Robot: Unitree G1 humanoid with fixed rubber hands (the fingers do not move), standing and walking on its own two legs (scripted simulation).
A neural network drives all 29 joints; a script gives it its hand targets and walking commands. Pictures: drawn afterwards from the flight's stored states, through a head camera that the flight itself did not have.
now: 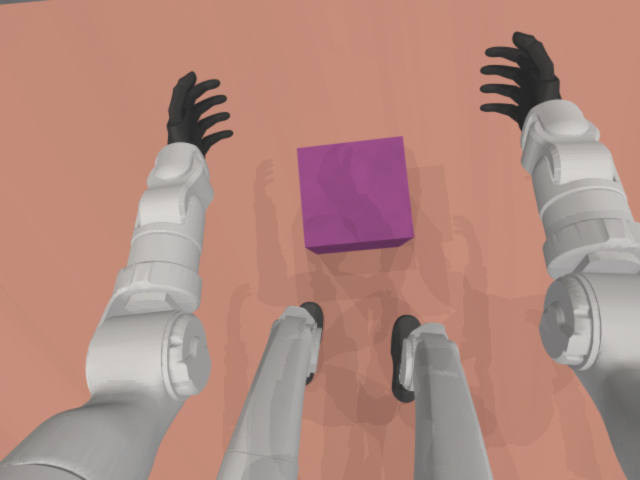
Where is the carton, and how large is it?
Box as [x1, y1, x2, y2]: [297, 136, 413, 253]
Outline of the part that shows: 402,136 297,148 305,247 316,253 399,246 413,237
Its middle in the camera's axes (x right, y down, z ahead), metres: +0.08 -0.07 +0.87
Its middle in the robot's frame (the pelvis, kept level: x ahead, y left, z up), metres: +0.48 +0.04 -0.52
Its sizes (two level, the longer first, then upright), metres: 0.210 0.200 0.250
